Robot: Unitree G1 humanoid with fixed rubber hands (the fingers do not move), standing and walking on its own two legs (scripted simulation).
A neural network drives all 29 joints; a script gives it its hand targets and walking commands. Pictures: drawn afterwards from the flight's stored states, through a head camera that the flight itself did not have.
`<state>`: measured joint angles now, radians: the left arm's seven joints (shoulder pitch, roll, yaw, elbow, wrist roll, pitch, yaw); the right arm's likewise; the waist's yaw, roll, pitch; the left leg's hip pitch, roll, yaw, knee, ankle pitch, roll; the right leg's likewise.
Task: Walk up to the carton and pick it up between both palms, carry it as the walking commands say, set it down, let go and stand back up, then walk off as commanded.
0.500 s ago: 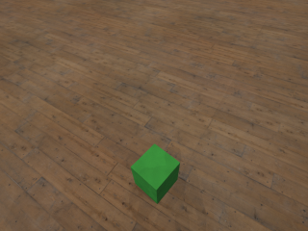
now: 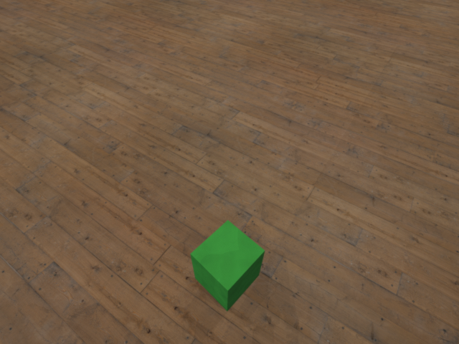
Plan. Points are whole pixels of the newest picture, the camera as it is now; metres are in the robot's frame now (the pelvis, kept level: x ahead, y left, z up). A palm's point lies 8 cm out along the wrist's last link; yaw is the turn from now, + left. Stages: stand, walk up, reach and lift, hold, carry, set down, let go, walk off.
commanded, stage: walk up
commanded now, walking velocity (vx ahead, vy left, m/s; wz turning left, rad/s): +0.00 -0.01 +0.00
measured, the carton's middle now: (227, 265) +0.53 +0.01 -0.65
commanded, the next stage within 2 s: none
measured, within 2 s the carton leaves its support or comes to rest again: neither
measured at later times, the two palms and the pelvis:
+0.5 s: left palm out of the picture +0.08 +0.23 -0.10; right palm out of the picture +0.00 -0.29 -0.16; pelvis -0.01 -0.02 -0.01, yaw -14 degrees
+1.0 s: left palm out of the picture +0.11 +0.39 -0.11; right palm out of the picture +0.03 -0.19 -0.13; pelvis +0.02 +0.11 -0.01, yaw -25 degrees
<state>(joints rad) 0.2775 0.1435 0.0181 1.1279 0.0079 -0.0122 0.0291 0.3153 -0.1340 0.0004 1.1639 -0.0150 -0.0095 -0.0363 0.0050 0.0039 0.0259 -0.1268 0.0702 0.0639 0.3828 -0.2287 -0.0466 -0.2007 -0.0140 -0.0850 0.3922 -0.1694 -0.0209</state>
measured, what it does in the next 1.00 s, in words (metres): steps to the left, turning right: left foot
